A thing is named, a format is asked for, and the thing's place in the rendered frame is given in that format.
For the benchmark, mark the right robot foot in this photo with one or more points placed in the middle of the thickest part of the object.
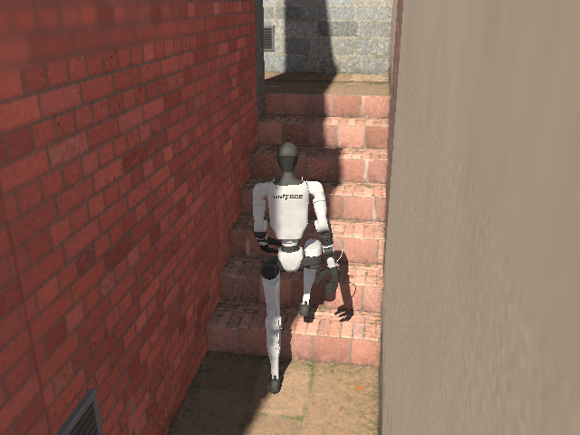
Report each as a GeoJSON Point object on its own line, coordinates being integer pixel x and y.
{"type": "Point", "coordinates": [304, 309]}

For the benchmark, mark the left robot upper arm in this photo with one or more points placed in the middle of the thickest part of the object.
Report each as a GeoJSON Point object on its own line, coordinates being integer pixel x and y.
{"type": "Point", "coordinates": [259, 206]}

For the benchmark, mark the robot right thigh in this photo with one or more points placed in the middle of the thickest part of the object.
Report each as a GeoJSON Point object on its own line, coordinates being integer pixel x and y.
{"type": "Point", "coordinates": [312, 254]}

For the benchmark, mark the robot left hand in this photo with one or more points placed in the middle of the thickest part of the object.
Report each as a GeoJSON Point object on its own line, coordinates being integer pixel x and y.
{"type": "Point", "coordinates": [271, 241]}

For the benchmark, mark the robot left forearm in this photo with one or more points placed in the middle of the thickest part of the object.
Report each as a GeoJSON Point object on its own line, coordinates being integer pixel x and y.
{"type": "Point", "coordinates": [262, 237]}

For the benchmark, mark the right robot upper arm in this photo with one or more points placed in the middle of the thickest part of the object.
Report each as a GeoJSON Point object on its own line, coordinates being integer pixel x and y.
{"type": "Point", "coordinates": [316, 190]}

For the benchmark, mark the robot right hand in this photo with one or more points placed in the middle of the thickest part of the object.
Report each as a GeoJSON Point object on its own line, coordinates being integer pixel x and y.
{"type": "Point", "coordinates": [334, 272]}

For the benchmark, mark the robot right forearm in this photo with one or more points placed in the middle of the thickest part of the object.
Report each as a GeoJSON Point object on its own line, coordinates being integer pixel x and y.
{"type": "Point", "coordinates": [328, 247]}

